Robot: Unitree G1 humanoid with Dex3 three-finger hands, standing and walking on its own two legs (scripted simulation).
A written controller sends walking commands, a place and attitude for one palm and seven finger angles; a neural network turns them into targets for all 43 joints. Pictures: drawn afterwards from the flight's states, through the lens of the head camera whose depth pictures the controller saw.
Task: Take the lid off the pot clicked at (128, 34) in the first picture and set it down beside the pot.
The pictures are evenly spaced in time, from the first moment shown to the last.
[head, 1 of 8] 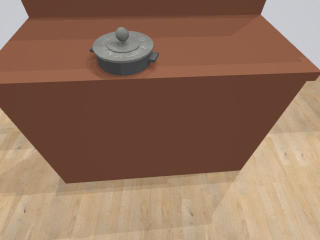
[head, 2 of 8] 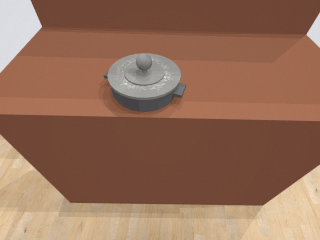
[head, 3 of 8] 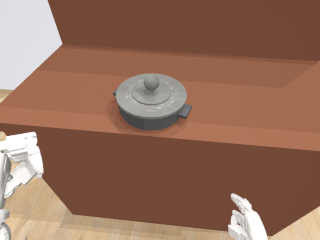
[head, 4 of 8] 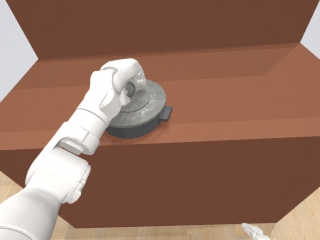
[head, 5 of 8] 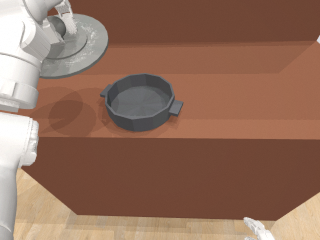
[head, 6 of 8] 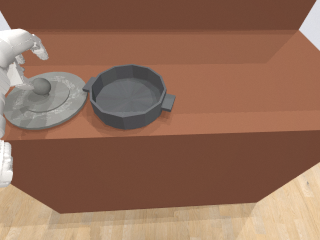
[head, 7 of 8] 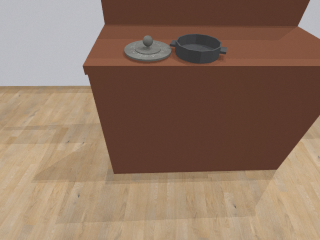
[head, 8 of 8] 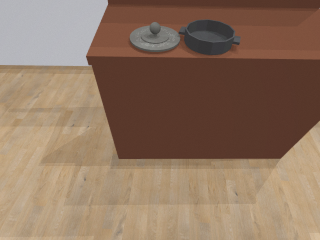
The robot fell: no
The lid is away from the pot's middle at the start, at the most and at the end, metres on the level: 0.00 0.24 0.22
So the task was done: yes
